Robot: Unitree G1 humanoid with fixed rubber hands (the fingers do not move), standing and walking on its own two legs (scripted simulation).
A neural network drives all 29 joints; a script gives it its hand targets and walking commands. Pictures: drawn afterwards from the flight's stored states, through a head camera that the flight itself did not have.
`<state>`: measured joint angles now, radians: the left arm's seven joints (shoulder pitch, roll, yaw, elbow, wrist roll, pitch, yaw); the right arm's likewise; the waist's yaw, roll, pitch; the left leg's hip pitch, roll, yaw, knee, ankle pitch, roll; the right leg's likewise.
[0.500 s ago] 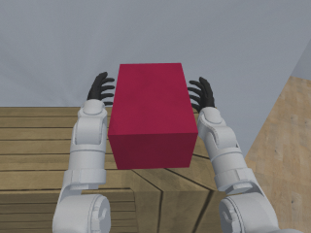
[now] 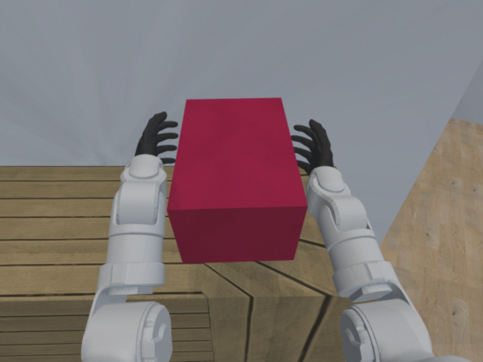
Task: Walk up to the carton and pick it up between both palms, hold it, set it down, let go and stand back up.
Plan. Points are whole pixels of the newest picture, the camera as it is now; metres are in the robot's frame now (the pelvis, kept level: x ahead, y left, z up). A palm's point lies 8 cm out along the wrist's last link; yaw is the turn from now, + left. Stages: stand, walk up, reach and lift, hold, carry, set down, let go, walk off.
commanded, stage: hold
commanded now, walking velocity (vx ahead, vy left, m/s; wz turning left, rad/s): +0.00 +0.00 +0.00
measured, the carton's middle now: (236, 173) +0.40 +0.00 +0.14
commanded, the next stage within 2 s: set down in 0.36 s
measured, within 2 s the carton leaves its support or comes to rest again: neither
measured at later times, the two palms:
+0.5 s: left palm (149, 156) +0.37 +0.13 +0.21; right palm (318, 167) +0.36 -0.14 +0.18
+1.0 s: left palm (148, 166) +0.40 +0.15 +0.16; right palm (303, 172) +0.39 -0.12 +0.15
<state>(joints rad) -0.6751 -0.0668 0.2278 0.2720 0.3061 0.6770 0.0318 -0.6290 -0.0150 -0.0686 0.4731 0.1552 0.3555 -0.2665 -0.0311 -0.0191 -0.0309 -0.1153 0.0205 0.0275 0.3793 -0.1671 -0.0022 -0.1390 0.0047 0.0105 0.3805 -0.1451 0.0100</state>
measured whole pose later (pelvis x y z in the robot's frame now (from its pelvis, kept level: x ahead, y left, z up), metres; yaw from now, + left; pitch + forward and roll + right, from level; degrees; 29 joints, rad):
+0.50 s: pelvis +0.00 +0.00 +0.00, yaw +0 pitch -6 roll +0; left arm -0.69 -0.07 0.24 0.27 0.31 0.68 0.03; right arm -0.63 -0.01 -0.07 0.49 0.16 0.33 -0.27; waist -0.03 -0.02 -0.02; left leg -0.11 0.02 0.03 0.38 -0.17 0.00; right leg -0.14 0.00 0.01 0.38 -0.14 0.01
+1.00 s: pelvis +0.02 +0.00 +0.00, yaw +0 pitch -6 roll +0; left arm -0.62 -0.10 0.31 0.28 0.38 0.43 -0.02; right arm -0.62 0.05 -0.07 0.58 0.02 0.04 -0.26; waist -0.03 -0.04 0.08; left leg -0.07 0.02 0.03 0.34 -0.17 0.00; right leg -0.09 0.00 0.01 0.35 -0.15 0.01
